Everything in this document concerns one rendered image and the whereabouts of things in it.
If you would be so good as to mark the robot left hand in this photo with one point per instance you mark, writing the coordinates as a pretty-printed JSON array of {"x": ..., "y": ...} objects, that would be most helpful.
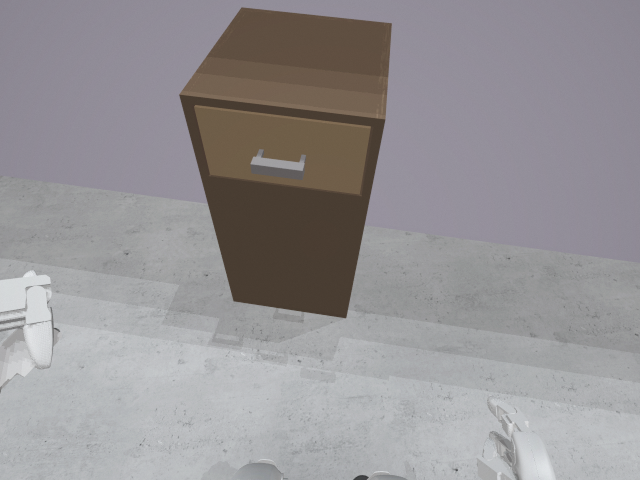
[{"x": 23, "y": 303}]

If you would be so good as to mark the left robot shin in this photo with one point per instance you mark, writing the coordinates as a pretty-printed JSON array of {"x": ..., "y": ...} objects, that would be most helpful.
[{"x": 267, "y": 461}]

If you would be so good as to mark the cabinet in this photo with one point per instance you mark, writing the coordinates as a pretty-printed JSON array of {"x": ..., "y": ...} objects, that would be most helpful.
[{"x": 286, "y": 246}]

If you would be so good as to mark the robot right hand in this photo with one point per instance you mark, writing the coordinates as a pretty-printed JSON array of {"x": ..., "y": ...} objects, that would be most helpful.
[{"x": 524, "y": 457}]

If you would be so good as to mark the handle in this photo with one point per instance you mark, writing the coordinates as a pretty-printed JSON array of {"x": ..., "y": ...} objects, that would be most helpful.
[{"x": 278, "y": 168}]

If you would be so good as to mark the drawer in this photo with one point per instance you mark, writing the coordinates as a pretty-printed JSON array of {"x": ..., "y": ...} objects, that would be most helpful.
[{"x": 335, "y": 152}]

